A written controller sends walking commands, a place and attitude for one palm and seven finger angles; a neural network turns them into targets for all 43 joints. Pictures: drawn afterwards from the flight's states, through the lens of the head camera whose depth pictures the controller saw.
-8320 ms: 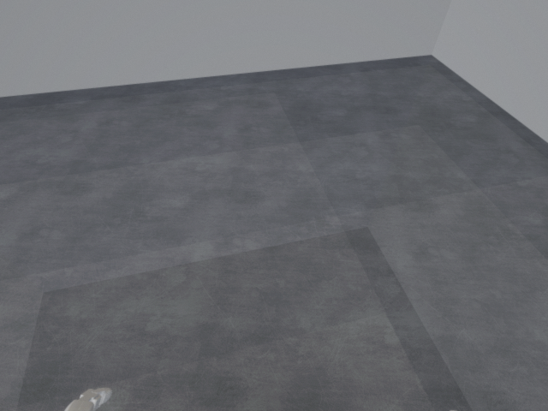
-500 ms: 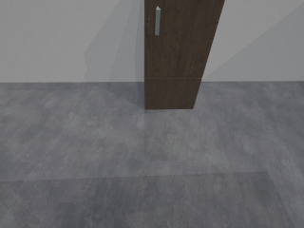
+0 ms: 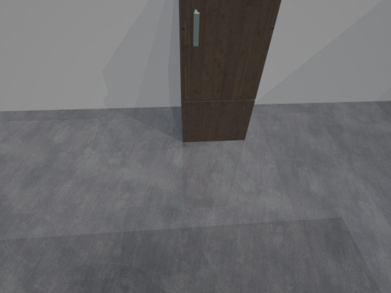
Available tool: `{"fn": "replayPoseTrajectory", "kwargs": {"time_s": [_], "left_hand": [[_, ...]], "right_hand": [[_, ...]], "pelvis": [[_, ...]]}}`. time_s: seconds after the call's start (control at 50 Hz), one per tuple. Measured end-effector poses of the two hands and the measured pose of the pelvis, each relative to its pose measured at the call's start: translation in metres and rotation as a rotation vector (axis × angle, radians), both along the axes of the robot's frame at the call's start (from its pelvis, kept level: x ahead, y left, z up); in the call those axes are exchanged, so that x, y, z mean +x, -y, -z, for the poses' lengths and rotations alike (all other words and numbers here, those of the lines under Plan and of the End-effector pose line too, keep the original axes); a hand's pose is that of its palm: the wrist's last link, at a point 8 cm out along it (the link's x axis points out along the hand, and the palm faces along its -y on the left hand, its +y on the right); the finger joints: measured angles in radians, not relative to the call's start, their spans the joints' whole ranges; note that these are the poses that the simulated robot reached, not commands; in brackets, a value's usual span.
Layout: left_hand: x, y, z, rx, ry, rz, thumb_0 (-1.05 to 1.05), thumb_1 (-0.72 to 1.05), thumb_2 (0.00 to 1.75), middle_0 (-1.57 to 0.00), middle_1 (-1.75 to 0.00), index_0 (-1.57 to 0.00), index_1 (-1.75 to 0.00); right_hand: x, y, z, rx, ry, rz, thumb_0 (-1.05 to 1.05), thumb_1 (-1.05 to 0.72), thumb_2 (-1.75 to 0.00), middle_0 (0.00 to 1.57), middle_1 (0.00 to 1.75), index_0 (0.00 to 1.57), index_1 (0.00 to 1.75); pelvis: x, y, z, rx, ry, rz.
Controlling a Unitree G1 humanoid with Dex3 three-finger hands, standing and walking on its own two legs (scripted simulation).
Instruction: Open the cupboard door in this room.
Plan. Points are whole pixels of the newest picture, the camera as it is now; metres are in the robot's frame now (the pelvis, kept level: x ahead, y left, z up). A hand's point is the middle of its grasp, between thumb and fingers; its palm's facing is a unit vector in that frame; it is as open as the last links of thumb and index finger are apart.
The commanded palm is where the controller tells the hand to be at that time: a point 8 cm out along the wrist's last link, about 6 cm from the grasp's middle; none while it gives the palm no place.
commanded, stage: look at it before walking up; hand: left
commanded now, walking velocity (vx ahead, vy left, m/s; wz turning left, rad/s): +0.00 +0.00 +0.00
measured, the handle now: (195, 28) +1.18 +0.06 +0.04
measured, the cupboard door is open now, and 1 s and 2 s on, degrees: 0 0 0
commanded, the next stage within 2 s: walk to a spot facing it in 0.22 s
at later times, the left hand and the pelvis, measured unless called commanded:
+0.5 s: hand out of the picture -0.04 +0.15 -0.18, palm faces +0.00 -0.99 -0.16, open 7.4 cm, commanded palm none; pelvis -0.01 -0.01 -0.01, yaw -3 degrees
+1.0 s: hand out of the picture +0.07 +0.09 -0.16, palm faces -0.21 -0.96 -0.21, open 7.4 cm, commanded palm none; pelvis +0.08 -0.08 +0.00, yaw -18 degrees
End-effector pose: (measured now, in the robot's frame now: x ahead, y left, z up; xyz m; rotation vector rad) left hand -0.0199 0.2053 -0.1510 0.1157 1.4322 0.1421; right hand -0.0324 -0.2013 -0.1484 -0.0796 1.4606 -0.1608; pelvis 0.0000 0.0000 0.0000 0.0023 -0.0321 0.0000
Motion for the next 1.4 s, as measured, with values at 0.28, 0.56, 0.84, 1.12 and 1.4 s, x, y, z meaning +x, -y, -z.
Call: {"fn": "replayPoseTrajectory", "kwargs": {"time_s": [0.28,0.56,0.84,1.12,1.4], "left_hand": [[-0.024,0.010,-0.001,-0.014,-0.044,-0.012,0.01,0.91,0.90,-0.20,-0.30,-0.20,-0.29],[-0.012,0.002,0.001,0.014,-0.074,0.048,0.01,0.91,0.90,-0.20,-0.30,-0.20,-0.29],[0.079,0.037,-0.017,0.106,0.090,0.154,0.01,0.91,0.90,-0.19,-0.30,-0.20,-0.29],[0.134,0.069,-0.021,0.039,-0.094,0.247,0.01,0.90,0.90,-0.20,-0.30,-0.20,-0.30],[0.370,0.043,0.017,0.028,-0.075,0.451,0.01,0.91,0.90,-0.20,-0.30,-0.20,-0.29]], "right_hand": [[0.005,0.008,0.000,-0.008,0.024,-0.008,0.00,-0.91,-0.90,0.19,0.29,0.20,0.30],[-0.006,0.026,0.012,-0.022,0.030,0.083,0.00,-0.91,-0.90,0.20,0.30,0.20,0.30],[0.055,0.112,0.018,-0.029,0.139,0.141,0.01,-0.91,-0.90,0.19,0.29,0.20,0.30],[0.222,0.152,-0.015,-0.098,0.363,0.172,0.00,-0.91,-0.90,0.19,0.29,0.19,0.30],[0.311,0.118,-0.016,-0.178,0.348,0.326,0.00,-0.91,-0.90,0.20,0.30,0.20,0.30]], "pelvis": [[-0.006,0.004,0.000,0.000,-0.001,0.002],[-0.014,0.012,0.009,0.011,-0.018,0.088],[0.027,0.071,0.012,0.027,-0.033,0.220],[0.131,0.085,0.004,0.023,-0.059,0.358],[0.281,0.069,0.018,-0.027,-0.031,0.524]]}}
